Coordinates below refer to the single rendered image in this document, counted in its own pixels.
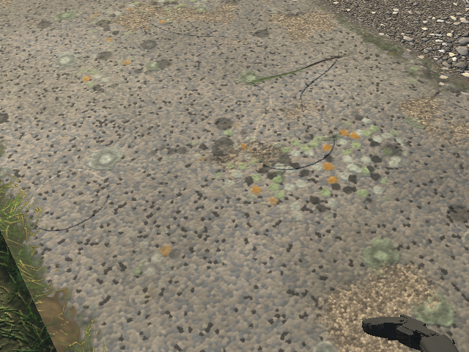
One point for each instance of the right robot hand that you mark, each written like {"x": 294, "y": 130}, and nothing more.
{"x": 410, "y": 332}

